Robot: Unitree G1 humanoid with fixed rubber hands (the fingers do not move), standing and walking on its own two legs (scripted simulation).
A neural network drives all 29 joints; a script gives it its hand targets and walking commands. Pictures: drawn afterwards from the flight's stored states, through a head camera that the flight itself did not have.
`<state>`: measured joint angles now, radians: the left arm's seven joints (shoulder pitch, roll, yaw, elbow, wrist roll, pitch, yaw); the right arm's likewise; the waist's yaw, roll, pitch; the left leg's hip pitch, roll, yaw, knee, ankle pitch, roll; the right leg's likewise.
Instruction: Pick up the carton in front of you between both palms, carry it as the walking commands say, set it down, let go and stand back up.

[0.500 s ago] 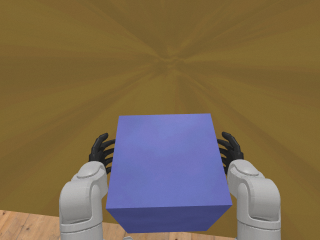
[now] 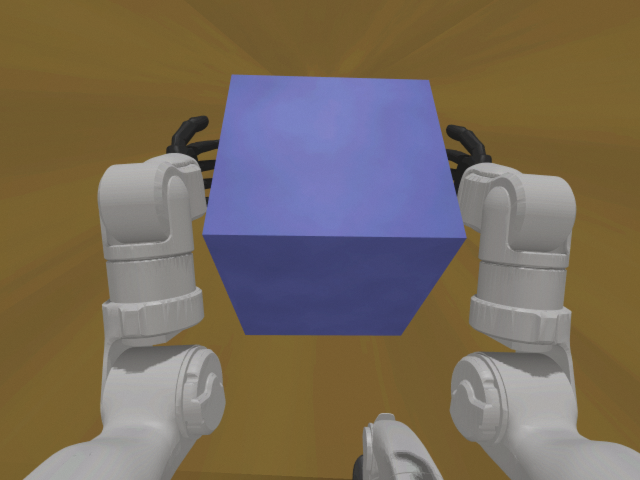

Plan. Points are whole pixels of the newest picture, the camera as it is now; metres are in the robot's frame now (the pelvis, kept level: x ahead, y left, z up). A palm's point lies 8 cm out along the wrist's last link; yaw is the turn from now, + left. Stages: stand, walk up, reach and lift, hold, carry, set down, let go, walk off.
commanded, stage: carry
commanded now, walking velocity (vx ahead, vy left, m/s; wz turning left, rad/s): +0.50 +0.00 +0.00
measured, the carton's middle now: (326, 221) +0.41 -0.01 +0.09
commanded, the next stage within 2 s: none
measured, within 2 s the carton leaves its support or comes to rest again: neither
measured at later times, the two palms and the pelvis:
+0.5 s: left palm (195, 1) +0.75 +0.17 +0.18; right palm (394, 3) +0.76 -0.13 +0.18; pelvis +0.36 +0.00 +0.02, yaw +0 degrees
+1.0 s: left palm out of the picture +1.06 +0.15 +0.22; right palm out of the picture +1.08 -0.15 +0.22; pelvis +0.68 -0.01 +0.06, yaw +0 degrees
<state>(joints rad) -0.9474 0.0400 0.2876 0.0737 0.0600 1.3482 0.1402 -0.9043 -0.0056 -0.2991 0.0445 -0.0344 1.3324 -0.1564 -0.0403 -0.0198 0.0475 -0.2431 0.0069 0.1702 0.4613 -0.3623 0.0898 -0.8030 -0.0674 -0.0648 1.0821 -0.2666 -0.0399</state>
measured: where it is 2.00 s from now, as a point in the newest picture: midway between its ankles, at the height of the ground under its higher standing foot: (295, 147)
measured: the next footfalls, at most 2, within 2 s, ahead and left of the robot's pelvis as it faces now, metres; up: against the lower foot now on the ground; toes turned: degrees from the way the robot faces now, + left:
right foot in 0.10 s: +0.27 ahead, -0.10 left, +0.03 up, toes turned -7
left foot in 0.50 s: +0.54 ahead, +0.10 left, +0.06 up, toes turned +5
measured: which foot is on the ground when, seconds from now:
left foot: down 0.00-0.12, up 0.14-0.48, down 0.50-0.92, up 0.94-1.00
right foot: up 0.00-0.08, down 0.10-0.52, up 0.54-0.86, down 0.88-1.00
